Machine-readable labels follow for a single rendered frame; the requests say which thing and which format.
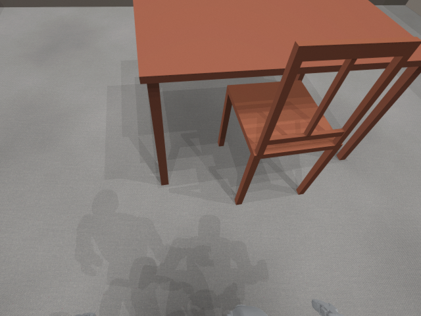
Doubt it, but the chair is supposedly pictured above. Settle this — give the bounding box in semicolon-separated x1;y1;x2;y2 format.
218;37;421;205

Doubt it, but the robot right hand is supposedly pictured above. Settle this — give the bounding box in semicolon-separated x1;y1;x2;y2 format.
312;299;344;316

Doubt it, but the table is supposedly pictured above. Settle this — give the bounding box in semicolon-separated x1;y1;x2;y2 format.
133;0;421;186

